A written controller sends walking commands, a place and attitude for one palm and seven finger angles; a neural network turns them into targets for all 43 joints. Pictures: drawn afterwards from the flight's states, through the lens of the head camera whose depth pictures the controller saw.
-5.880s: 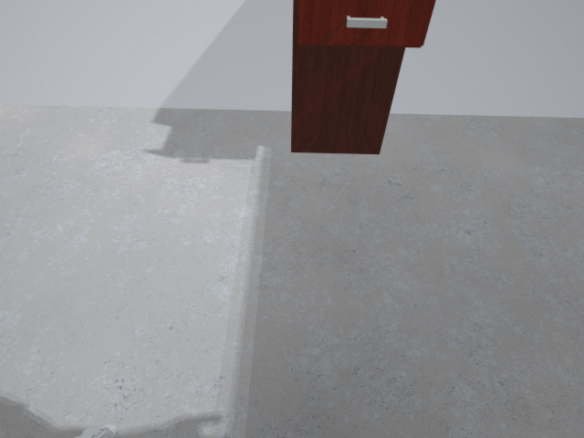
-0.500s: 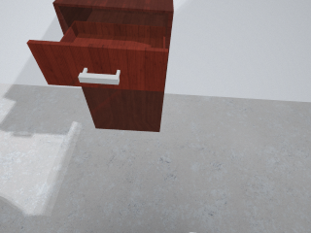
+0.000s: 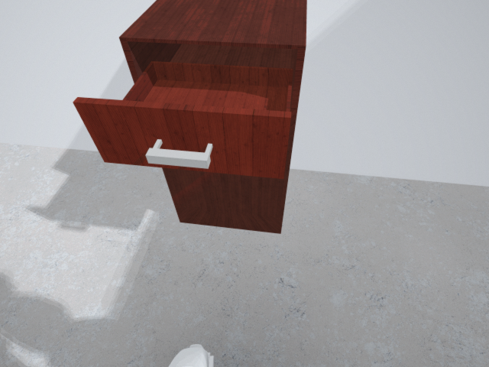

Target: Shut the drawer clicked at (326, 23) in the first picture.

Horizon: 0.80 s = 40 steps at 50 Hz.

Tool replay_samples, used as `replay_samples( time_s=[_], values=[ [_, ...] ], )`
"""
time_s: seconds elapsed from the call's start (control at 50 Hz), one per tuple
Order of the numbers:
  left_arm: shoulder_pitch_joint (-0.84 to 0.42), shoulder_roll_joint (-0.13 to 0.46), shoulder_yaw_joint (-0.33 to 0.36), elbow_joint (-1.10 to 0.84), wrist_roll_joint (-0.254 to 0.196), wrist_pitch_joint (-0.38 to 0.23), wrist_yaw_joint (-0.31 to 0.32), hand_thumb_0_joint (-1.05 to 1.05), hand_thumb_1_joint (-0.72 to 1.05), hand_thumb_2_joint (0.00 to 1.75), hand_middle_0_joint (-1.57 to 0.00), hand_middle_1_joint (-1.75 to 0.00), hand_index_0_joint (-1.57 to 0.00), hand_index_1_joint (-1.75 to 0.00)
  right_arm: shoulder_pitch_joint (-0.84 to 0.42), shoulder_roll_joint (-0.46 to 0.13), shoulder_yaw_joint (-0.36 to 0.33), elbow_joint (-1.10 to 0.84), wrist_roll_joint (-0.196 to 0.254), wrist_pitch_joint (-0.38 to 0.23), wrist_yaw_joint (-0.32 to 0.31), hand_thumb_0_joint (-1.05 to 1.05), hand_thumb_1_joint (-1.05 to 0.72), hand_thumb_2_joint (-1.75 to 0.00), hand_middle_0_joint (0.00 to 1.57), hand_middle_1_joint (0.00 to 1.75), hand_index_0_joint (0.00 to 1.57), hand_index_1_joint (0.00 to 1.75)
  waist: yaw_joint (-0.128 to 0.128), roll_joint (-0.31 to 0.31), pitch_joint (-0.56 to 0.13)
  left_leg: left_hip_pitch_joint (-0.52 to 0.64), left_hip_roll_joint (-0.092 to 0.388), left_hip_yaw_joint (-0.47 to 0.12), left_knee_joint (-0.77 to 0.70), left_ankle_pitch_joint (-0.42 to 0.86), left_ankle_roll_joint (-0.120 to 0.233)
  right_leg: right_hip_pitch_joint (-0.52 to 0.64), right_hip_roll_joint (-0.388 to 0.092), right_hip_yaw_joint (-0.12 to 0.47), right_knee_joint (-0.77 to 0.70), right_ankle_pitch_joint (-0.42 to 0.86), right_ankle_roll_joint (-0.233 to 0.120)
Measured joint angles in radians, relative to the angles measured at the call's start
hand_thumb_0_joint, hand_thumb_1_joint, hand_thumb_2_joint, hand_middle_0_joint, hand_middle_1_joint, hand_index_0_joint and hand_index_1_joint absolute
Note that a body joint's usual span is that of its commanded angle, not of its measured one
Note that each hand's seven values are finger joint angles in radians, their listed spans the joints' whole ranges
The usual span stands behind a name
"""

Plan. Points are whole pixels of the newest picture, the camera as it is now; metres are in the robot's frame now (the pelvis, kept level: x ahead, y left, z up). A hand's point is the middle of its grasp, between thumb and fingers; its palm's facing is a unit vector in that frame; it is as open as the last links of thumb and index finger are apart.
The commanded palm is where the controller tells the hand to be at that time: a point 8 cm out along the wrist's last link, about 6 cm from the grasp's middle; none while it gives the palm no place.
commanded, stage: take the last steps up to it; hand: left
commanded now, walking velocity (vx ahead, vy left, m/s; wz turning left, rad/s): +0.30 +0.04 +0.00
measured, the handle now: (181, 151) +0.53 +0.18 +0.03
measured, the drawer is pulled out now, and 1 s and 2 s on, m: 0.30 0.30 0.30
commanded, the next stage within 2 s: come to a stop and stand still in 0.44 s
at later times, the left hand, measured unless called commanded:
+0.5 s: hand (146, 302) +0.27 +0.24 -0.16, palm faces +0.00 -0.98 -0.22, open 7.3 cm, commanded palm none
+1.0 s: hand (140, 308) +0.26 +0.26 -0.18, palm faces -0.04 -0.95 -0.30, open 7.3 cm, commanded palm none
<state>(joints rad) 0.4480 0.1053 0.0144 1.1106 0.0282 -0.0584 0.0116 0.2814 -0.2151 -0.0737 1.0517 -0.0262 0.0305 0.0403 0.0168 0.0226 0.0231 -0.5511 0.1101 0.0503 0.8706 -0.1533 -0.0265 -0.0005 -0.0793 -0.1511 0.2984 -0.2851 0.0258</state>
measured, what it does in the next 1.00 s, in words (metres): walks ahead: left foot, then right foot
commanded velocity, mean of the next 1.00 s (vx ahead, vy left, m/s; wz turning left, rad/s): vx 0.03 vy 0.03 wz -0.02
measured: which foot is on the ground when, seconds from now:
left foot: up 0.00-0.10, down 0.12-0.60, up 0.62-1.00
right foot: down 0.00-0.12, up 0.14-0.56, down 0.58-1.00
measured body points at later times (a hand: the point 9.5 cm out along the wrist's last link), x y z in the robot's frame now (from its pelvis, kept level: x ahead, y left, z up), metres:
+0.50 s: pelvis +0.16 +0.05 -0.01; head +0.17 +0.04 +0.44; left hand +0.27 +0.29 -0.14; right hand +0.16 -0.17 -0.17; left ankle +0.12 +0.16 -0.75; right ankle +0.24 -0.07 -0.71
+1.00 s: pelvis +0.18 +0.06 -0.02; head +0.20 +0.05 +0.43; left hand +0.26 +0.31 -0.16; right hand +0.24 -0.20 -0.17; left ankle +0.18 +0.19 -0.74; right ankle +0.27 -0.07 -0.75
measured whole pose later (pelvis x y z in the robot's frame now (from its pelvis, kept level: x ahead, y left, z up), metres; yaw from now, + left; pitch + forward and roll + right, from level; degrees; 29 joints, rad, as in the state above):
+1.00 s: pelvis +0.18 +0.06 -0.02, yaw -3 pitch -1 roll +2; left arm 0.20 0.22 0.01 0.96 0.03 0.04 0.05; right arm 0.19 -0.22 -0.07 0.95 -0.02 0.04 0.01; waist 0.00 -0.01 0.05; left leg -0.27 0.01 0.02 0.67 -0.44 -0.01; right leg -0.42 -0.09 -0.08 0.61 -0.18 -0.01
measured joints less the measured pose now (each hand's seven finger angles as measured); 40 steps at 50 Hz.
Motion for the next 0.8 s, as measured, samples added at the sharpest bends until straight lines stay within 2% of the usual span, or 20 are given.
replay_samples(
  time_s=[0.08, 0.12, 0.14, 0.16, 0.2, 0.22, 0.26, 0.3, 0.38, 0.44, 0.52, 0.58, 0.6, 0.64, 0.68, 0.8],
  values=[
    [0.022, 0.008, 0.008, 0.027, 0.004, 0.005, 0.003, 0.00, 0.91, 0.90, -0.20, -0.30, -0.20, -0.30, -0.057, 0.015, 0.012, -0.012, 0.003, -0.017, 0.004, 0.01, -0.92, -0.90, 0.19, 0.30, 0.20, 0.30, 0.031, -0.014, 0.022, 0.076, -0.014, 0.039, -0.182, -0.052, 0.023, 0.018, -0.024, -0.008, 0.041, -0.062, 0.038],
    [0.039, 0.014, 0.014, 0.038, 0.001, 0.012, 0.003, 0.00, 0.91, 0.90, -0.20, -0.30, -0.20, -0.30, -0.082, 0.019, 0.021, -0.029, 0.001, -0.043, 0.001, 0.01, -0.92, -0.90, 0.19, 0.30, 0.20, 0.30, 0.037, -0.020, 0.028, 0.157, -0.031, 0.060, -0.295, -0.045, 0.038, -0.002, -0.041, 0.001, 0.137, -0.129, 0.051],
    [0.036, 0.019, 0.017, 0.045, -0.003, 0.021, 0.003, 0.00, 0.91, 0.90, -0.20, -0.30, -0.20, -0.30, -0.098, 0.026, 0.022, -0.035, -0.003, -0.060, -0.007, 0.01, -0.91, -0.90, 0.19, 0.30, 0.20, 0.30, 0.032, -0.030, 0.036, 0.160, -0.041, 0.068, -0.280, -0.054, 0.044, -0.043, -0.061, 0.011, 0.248, -0.170, 0.034],
    [0.022, 0.026, 0.019, 0.050, -0.006, 0.032, 0.003, 0.00, 0.91, 0.90, -0.20, -0.30, -0.20, -0.30, -0.113, 0.035, 0.024, -0.042, -0.003, -0.072, -0.014, 0.01, -0.91, -0.90, 0.19, 0.30, 0.20, 0.30, 0.030, -0.041, 0.049, 0.158, -0.046, 0.077, -0.242, -0.080, 0.050, -0.101, -0.065, 0.047, 0.398, -0.211, 0.013],
    [-0.009, 0.040, 0.024, 0.055, -0.011, 0.049, 0.005, 0.00, 0.91, 0.90, -0.20, -0.30, -0.20, -0.30, -0.127, 0.054, 0.033, -0.047, -0.001, -0.088, -0.029, 0.01, -0.91, -0.90, 0.20, 0.30, 0.20, 0.30, 0.027, -0.047, 0.056, 0.191, -0.045, 0.096, -0.227, -0.118, 0.059, -0.231, -0.039, 0.104, 0.686, -0.231, -0.018],
    [-0.029, 0.048, 0.028, 0.054, -0.011, 0.053, 0.004, 0.00, 0.91, 0.90, -0.20, -0.30, -0.20, -0.30, -0.125, 0.064, 0.035, -0.047, 0.000, -0.093, -0.035, 0.00, -0.91, -0.90, 0.20, 0.30, 0.20, 0.30, 0.023, -0.048, 0.053, 0.218, -0.046, 0.104, -0.247, -0.120, 0.057, -0.288, -0.031, 0.109, 0.784, -0.204, -0.027],
    [-0.073, 0.063, 0.037, 0.039, -0.008, 0.054, 0.000, 0.01, 0.91, 0.90, -0.20, -0.30, -0.20, -0.30, -0.116, 0.071, 0.022, -0.052, 0.009, -0.108, -0.056, -0.01, -0.94, -0.90, 0.20, 0.30, 0.20, 0.30, 0.012, -0.053, 0.043, 0.275, -0.058, 0.119, -0.310, -0.109, 0.059, -0.382, -0.028, 0.102, 0.872, -0.142, -0.031],
    [-0.119, 0.077, 0.044, 0.010, -0.003, 0.055, -0.002, 0.01, 0.91, 0.90, -0.20, -0.30, -0.19, -0.30, -0.098, 0.065, 0.021, -0.047, 0.008, -0.112, -0.063, -0.02, -0.96, -0.90, 0.20, 0.30, 0.20, 0.30, 0.006, -0.056, 0.027, 0.326, -0.072, 0.129, -0.376, -0.095, 0.065, -0.451, -0.030, 0.088, 0.865, -0.084, -0.025],
    [-0.207, 0.090, 0.050, -0.060, 0.000, 0.055, -0.006, 0.00, 0.92, 0.90, -0.19, -0.30, -0.19, -0.30, -0.045, 0.059, 0.031, -0.019, 0.006, -0.105, -0.060, -0.02, -0.95, -0.90, 0.20, 0.30, 0.20, 0.30, 0.002, -0.061, -0.002, 0.409, -0.101, 0.138, -0.478, -0.078, 0.067, -0.527, -0.034, 0.079, 0.760, 0.004, -0.010],
    [-0.259, 0.086, 0.048, -0.098, -0.001, 0.058, -0.009, 0.00, 0.92, 0.90, -0.19, -0.30, -0.19, -0.30, -0.005, 0.063, 0.033, 0.005, 0.003, -0.094, -0.056, -0.01, -0.94, -0.90, 0.20, 0.30, 0.20, 0.30, -0.007, -0.056, -0.008, 0.454, -0.112, 0.138, -0.512, -0.088, 0.061, -0.527, -0.037, 0.077, 0.631, 0.031, -0.005],
    [-0.301, 0.073, 0.042, -0.127, -0.002, 0.058, -0.012, 0.00, 0.92, 0.90, -0.19, -0.30, -0.19, -0.30, 0.035, 0.069, 0.033, 0.036, -0.005, -0.077, -0.051, 0.00, -0.93, -0.90, 0.20, 0.30, 0.20, 0.30, -0.032, -0.035, 0.005, 0.493, -0.105, 0.138, -0.495, -0.136, 0.041, -0.466, -0.026, 0.072, 0.447, 0.027, -0.013],
    [-0.307, 0.067, 0.034, -0.135, 0.000, 0.042, -0.014, 0.00, 0.92, 0.90, -0.19, -0.30, -0.19, -0.30, 0.068, 0.074, 0.034, 0.058, -0.004, -0.067, -0.051, 0.00, -0.92, -0.90, 0.20, 0.30, 0.20, 0.30, -0.048, -0.022, 0.015, 0.495, -0.083, 0.137, -0.409, -0.212, 0.013, -0.372, -0.003, 0.057, 0.292, 0.100, -0.026],
    [-0.309, 0.062, 0.032, -0.129, 0.001, 0.029, -0.010, 0.00, 0.92, 0.90, -0.19, -0.30, -0.19, -0.30, 0.072, 0.073, 0.036, 0.067, 0.000, -0.063, -0.052, 0.00, -0.92, -0.90, 0.20, 0.30, 0.20, 0.30, -0.048, -0.009, 0.022, 0.476, -0.066, 0.131, -0.347, -0.246, 0.008, -0.365, 0.009, 0.052, 0.291, 0.109, -0.040],
    [-0.314, 0.044, 0.018, -0.115, -0.005, 0.015, -0.003, 0.00, 0.92, 0.90, -0.19, -0.30, -0.19, -0.30, 0.064, 0.065, 0.036, 0.077, 0.011, -0.045, -0.058, 0.00, -0.92, -0.90, 0.20, 0.30, 0.20, 0.30, -0.057, 0.019, 0.042, 0.410, -0.053, 0.074, -0.184, -0.344, 0.004, -0.357, 0.029, 0.033, 0.317, 0.069, -0.069],
    [-0.313, 0.030, 0.005, -0.103, -0.008, 0.017, 0.005, 0.00, 0.91, 0.90, -0.20, -0.30, -0.20, -0.30, 0.047, 0.063, 0.034, 0.078, 0.021, -0.026, -0.067, 0.01, -0.92, -0.90, 0.20, 0.30, 0.20, 0.30, -0.057, 0.020, 0.053, 0.340, -0.069, 0.029, -0.052, -0.405, -0.003, -0.340, 0.032, 0.030, 0.301, 0.055, -0.084],
    [-0.327, 0.034, 0.019, -0.104, -0.006, 0.059, 0.031, -0.02, 0.94, 0.90, -0.20, -0.30, -0.20, -0.30, -0.025, 0.047, 0.017, 0.037, 0.020, 0.022, -0.069, 0.01, -0.91, -0.90, 0.20, 0.30, 0.20, 0.30, -0.032, 0.005, 0.073, 0.180, -0.091, -0.023, 0.117, -0.369, -0.024, -0.318, 0.019, 0.026, 0.229, 0.098, -0.082]
  ],
)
